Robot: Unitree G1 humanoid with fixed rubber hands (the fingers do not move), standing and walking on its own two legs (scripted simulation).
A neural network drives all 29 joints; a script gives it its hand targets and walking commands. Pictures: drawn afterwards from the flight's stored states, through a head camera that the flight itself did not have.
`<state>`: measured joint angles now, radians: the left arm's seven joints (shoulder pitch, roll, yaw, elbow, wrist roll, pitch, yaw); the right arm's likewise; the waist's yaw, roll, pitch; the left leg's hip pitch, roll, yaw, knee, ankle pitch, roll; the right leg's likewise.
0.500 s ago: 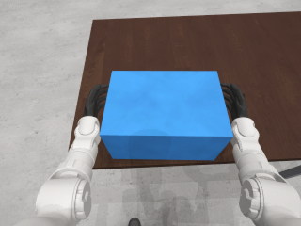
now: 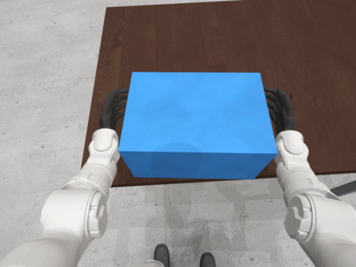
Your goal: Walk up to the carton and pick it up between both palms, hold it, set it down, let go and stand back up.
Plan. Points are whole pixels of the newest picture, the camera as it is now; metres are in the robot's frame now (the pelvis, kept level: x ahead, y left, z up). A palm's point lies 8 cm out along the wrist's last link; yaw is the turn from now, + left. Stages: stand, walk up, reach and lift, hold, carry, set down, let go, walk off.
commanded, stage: set down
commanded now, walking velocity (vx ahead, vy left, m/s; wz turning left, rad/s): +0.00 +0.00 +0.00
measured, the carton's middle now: (194, 127) +0.44 -0.01 -0.03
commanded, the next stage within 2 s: none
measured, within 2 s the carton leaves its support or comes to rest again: neither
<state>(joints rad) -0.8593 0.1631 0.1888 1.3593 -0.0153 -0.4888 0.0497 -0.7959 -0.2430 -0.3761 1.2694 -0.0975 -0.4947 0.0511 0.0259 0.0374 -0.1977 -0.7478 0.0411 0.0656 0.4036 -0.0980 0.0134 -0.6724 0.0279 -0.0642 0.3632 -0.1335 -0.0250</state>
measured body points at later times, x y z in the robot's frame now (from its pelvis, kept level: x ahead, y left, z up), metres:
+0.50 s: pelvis -0.01 +0.00 -0.01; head +0.12 +0.00 +0.42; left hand +0.43 +0.19 +0.01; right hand +0.43 -0.22 +0.01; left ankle +0.03 +0.11 -0.73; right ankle -0.01 -0.10 -0.73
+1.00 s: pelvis -0.01 +0.00 -0.01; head +0.12 +0.00 +0.42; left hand +0.43 +0.19 +0.00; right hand +0.43 -0.22 +0.01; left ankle +0.03 +0.11 -0.73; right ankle -0.01 -0.10 -0.73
